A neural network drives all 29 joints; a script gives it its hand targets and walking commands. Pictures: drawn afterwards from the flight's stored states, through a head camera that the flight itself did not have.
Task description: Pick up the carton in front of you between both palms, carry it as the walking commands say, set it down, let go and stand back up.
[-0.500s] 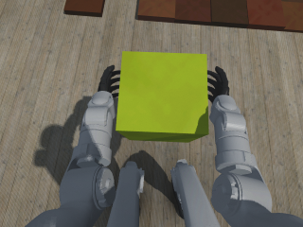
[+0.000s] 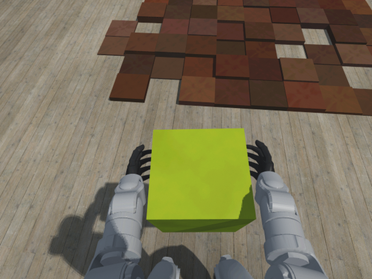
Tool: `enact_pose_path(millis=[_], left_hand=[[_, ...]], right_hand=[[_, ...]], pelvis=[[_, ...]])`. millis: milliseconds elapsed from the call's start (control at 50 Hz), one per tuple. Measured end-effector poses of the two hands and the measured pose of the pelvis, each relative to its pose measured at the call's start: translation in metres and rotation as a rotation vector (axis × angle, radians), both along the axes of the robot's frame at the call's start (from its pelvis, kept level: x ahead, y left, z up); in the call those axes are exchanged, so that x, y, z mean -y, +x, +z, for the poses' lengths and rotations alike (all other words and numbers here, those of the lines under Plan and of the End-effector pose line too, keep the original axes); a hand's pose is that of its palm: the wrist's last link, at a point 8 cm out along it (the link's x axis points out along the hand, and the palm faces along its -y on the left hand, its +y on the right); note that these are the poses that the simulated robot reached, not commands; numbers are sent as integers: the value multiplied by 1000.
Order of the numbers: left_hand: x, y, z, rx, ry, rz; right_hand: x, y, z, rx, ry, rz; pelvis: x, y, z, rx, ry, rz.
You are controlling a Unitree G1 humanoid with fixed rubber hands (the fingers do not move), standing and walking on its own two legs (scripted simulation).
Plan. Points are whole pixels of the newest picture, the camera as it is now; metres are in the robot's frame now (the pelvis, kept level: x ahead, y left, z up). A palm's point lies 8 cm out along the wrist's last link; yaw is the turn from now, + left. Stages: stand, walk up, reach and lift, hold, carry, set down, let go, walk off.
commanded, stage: reach and lift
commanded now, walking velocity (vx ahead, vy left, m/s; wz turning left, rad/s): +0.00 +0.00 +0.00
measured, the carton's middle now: (198, 186) +0.34 -0.01 -0.10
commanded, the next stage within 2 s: hold in 1.34 s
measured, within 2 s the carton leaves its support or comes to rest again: neither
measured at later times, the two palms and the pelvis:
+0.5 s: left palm (119, 175) +0.30 +0.15 +0.08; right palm (283, 164) +0.31 -0.15 +0.09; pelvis +0.02 +0.00 +0.06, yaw +0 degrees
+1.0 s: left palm (117, 169) +0.31 +0.15 +0.09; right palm (284, 159) +0.31 -0.15 +0.10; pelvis +0.02 +0.00 +0.06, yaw +0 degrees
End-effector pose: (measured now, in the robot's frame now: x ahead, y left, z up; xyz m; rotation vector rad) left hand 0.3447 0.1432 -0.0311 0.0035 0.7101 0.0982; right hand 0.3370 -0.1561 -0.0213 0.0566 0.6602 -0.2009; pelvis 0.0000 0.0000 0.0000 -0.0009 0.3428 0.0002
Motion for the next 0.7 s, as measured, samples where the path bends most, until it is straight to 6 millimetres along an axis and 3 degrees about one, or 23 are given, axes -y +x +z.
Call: enact_pose_path(millis=[180, 360, 700], left_hand=[[-2, -17, 53, 10, 5, 21], [-1, -34, 100, 29, 28, 26], [-3, -42, 113, 6, 31, 22]], right_hand=[[-2, -11, 52, 9, -10, 31], [-1, -21, 99, 27, -33, 70], [-3, -30, 111, 2, -39, 72]], pelvis=[[2, 18, 37, 154, 2, 1], [3, 24, 57, 316, 3, 0], [1, 5, 58, 405, 1, 0]])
